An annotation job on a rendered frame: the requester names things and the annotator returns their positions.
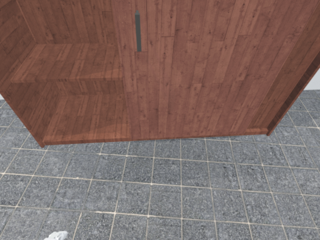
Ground handle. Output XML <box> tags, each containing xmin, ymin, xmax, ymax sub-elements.
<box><xmin>135</xmin><ymin>10</ymin><xmax>142</xmax><ymax>52</ymax></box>

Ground wardrobe door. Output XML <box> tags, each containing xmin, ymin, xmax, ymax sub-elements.
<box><xmin>111</xmin><ymin>0</ymin><xmax>320</xmax><ymax>140</ymax></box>
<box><xmin>247</xmin><ymin>2</ymin><xmax>320</xmax><ymax>129</ymax></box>

